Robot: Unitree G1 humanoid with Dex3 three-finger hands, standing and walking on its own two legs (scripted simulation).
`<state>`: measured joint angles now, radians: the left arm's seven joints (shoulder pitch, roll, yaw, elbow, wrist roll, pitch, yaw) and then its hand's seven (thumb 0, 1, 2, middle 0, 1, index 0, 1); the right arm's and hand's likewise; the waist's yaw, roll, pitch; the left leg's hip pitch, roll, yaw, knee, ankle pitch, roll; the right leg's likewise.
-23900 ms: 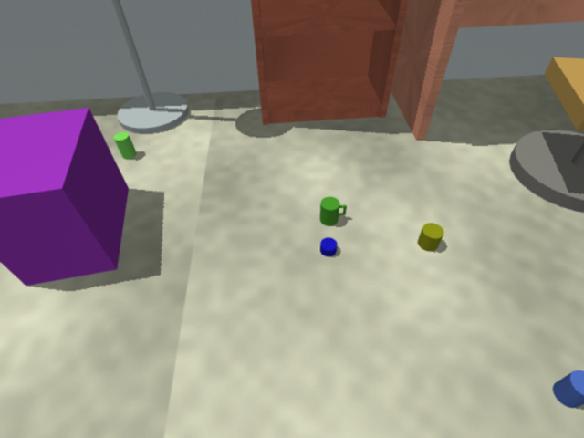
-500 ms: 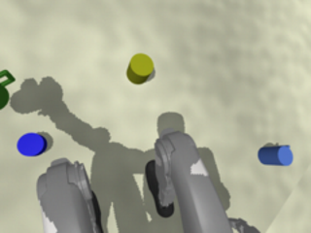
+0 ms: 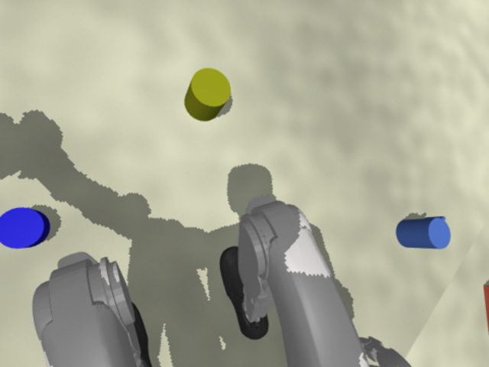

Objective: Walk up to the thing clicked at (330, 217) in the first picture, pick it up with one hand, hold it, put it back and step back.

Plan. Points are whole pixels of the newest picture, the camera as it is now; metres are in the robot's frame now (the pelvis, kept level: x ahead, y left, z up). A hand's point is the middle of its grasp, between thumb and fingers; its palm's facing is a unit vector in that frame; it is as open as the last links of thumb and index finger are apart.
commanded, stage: lower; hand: left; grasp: from above
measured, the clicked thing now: out of the picture +0.52 +0.32 -0.22
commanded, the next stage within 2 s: rest in 0.08 s
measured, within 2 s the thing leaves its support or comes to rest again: neither
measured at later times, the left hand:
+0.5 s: hand out of the picture +0.51 +0.32 -0.21, palm faces -0.48 -0.09 -0.88, open 10.5 cm
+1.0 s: hand out of the picture +0.51 +0.33 -0.23, palm faces -0.47 -0.09 -0.88, open 10.5 cm
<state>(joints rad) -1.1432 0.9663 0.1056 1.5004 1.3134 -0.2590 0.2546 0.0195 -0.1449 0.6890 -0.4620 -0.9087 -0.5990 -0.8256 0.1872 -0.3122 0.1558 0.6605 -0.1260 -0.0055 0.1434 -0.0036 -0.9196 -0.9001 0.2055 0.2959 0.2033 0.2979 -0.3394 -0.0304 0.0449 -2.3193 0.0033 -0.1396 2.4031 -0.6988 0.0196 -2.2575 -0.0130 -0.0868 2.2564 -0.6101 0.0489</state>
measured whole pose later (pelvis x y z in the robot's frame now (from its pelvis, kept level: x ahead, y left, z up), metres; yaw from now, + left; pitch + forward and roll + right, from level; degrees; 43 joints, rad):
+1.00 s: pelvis +0.00 +0.01 -0.02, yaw -4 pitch +31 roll -15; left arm -1.18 1.12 0.11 1.60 1.34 -0.26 0.36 0.00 -0.15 0.67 -0.52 -0.82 -0.64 -0.77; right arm 0.15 -0.34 0.27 0.60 -0.18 -0.07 0.15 0.00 -0.91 -0.90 0.21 0.30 0.20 0.30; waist -0.40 -0.10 0.15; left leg -2.36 0.01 -0.20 2.50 -0.71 0.03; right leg -2.27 0.01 -0.14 2.30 -0.60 0.06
